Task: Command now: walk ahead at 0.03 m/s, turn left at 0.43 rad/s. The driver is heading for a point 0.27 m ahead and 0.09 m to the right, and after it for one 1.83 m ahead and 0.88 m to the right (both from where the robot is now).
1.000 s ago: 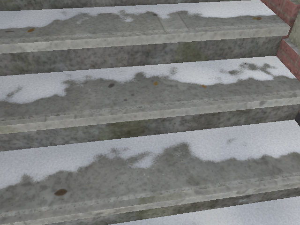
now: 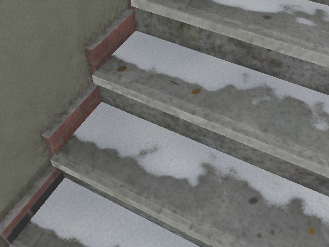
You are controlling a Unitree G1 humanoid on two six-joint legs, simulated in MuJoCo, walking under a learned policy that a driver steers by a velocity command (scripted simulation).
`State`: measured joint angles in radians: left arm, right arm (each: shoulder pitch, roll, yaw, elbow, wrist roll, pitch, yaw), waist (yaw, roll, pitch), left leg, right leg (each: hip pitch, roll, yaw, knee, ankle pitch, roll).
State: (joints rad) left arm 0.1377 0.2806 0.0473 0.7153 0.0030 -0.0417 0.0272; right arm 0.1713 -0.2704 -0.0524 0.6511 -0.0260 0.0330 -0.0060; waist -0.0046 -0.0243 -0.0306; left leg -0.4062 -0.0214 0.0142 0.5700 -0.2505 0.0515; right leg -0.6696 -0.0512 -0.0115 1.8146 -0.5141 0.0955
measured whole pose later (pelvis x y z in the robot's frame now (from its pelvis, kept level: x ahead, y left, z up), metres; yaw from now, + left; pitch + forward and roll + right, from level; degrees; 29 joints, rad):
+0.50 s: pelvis +0.15 -0.08 +0.09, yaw -3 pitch +2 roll +0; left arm 0.36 0.23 0.00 0.77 0.03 -0.02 0.01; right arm 0.27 -0.25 -0.03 0.79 -0.01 -0.07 0.06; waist 0.04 0.04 -0.12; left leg -0.58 0.00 -0.10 1.61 -0.13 0.07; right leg -0.56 0.06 -0.06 1.12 -0.59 -0.08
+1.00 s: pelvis +0.43 -0.08 +0.24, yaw -23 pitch +3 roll +4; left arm 0.46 0.19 0.03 0.92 0.00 -0.07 -0.03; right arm 0.05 -0.21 0.00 0.64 -0.04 -0.07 -0.02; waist 0.03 -0.03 -0.04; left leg -0.73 0.06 0.18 1.09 -0.41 0.04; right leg -0.38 0.09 0.25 1.45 -0.15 -0.11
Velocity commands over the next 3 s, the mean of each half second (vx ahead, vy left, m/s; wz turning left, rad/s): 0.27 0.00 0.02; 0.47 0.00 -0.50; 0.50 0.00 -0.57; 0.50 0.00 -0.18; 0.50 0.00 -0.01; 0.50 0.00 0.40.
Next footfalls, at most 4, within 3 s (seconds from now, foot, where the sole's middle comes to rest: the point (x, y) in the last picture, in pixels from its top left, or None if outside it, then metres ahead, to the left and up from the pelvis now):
0.38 right None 0.19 -0.16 -0.61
0.90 left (172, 175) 0.61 -0.01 -0.45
1.42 right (296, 122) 0.71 -0.40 -0.28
1.92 left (303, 22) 1.03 -0.45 -0.12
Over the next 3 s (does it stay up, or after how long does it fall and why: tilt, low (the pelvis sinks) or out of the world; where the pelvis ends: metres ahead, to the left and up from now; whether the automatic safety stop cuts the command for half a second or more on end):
stays up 1.27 -0.82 0.84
